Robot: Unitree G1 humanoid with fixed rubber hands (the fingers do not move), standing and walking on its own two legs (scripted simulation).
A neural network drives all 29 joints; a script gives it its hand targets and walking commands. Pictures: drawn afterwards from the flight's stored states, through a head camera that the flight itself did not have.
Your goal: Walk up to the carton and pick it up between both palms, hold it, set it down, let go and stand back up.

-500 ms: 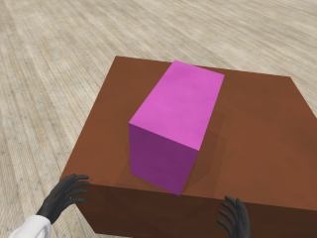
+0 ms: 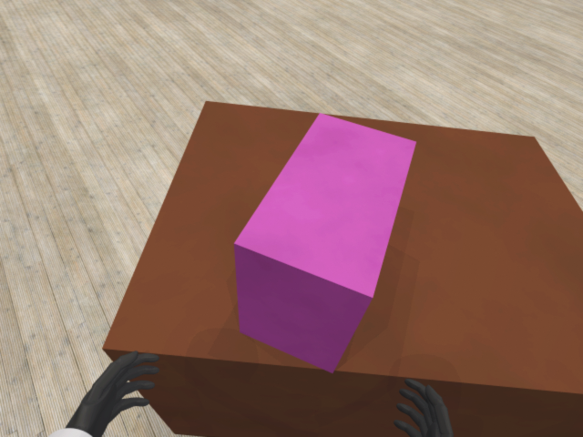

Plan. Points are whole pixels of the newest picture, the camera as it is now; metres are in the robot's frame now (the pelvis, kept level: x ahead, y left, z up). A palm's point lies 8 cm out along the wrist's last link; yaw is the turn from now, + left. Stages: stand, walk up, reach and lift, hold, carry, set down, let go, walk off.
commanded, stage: set down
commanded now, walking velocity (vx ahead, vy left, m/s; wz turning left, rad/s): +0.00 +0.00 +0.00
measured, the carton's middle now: (326, 239) +0.41 -0.01 +0.02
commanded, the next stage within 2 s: let go in 0.90 s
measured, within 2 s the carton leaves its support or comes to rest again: neither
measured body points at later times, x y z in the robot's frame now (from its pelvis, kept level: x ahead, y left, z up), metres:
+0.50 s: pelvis -0.02 -0.01 +0.00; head -0.03 +0.00 +0.45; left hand +0.15 +0.22 -0.05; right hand +0.13 -0.22 -0.05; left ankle -0.02 +0.10 -0.74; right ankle -0.01 -0.14 -0.74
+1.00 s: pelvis -0.02 -0.03 +0.00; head -0.01 -0.02 +0.45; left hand +0.14 +0.21 -0.08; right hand +0.14 -0.23 -0.09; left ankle -0.02 +0.10 -0.74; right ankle -0.01 -0.14 -0.74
